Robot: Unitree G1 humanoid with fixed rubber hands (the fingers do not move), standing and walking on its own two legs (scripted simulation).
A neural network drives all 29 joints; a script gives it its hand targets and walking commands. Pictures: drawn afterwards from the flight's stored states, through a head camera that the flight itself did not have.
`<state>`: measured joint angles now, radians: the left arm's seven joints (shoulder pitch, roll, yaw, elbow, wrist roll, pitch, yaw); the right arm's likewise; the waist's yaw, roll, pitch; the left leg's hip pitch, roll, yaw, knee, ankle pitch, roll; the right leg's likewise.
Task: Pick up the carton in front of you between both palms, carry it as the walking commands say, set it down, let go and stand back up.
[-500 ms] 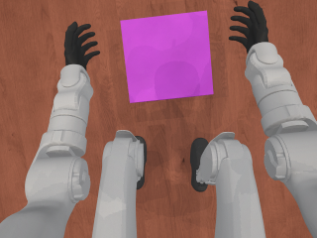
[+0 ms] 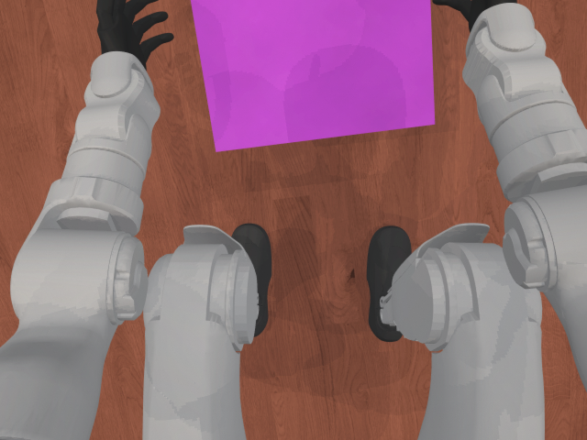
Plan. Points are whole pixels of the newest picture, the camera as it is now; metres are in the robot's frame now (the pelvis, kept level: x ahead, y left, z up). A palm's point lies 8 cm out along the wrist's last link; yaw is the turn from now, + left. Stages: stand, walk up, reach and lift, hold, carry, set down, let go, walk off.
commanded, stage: reach and lift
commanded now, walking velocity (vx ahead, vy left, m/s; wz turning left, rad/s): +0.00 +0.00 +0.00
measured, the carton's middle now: (310, 56) +0.51 +0.01 -0.24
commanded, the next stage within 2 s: none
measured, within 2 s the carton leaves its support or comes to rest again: leaves its support in 0.66 s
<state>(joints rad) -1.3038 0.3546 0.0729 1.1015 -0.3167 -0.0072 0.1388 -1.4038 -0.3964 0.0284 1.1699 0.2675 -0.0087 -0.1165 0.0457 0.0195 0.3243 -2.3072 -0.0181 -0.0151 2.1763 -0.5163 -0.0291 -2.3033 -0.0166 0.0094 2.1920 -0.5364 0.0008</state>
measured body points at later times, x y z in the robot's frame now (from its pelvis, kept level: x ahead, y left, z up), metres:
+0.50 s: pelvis +0.00 +0.00 +0.01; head +0.36 +0.01 +0.28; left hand +0.53 +0.17 -0.17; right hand +0.55 -0.13 -0.17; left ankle +0.13 +0.12 -0.33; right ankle +0.12 -0.12 -0.33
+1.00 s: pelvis +0.00 +0.00 +0.05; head +0.25 +0.00 +0.42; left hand +0.50 +0.16 -0.02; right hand +0.52 -0.14 -0.01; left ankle +0.13 +0.12 -0.33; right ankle +0.12 -0.12 -0.33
